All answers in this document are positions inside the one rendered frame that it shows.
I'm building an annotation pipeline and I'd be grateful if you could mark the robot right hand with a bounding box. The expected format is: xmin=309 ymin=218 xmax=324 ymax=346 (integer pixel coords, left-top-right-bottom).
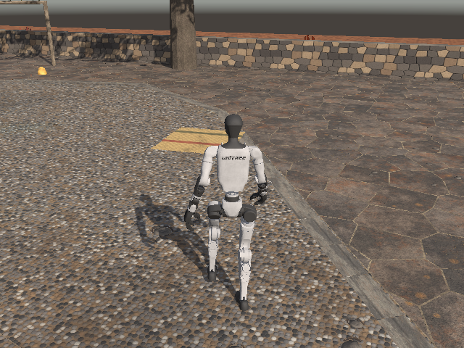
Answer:
xmin=250 ymin=192 xmax=267 ymax=205

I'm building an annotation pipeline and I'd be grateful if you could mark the right robot upper arm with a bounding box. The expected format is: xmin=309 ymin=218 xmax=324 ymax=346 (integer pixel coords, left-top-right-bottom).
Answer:
xmin=248 ymin=146 xmax=266 ymax=184

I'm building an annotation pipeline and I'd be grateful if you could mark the robot left hand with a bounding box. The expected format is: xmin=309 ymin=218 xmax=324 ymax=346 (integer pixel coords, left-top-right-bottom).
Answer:
xmin=184 ymin=209 xmax=201 ymax=231

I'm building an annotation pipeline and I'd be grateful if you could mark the robot right foot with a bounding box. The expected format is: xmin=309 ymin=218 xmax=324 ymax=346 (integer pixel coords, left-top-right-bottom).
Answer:
xmin=235 ymin=291 xmax=249 ymax=311

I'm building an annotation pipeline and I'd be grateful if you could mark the right robot forearm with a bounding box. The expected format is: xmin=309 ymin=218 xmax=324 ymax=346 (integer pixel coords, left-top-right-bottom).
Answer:
xmin=257 ymin=174 xmax=268 ymax=196

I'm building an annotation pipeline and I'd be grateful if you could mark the left robot upper arm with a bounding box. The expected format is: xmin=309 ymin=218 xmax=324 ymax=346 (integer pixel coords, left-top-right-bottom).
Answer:
xmin=199 ymin=146 xmax=218 ymax=187

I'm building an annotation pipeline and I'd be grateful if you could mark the humanoid robot head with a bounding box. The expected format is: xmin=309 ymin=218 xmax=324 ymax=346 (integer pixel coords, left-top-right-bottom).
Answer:
xmin=221 ymin=114 xmax=246 ymax=149

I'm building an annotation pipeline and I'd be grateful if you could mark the left robot forearm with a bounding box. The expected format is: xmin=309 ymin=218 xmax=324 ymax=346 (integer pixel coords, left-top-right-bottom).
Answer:
xmin=187 ymin=176 xmax=205 ymax=212

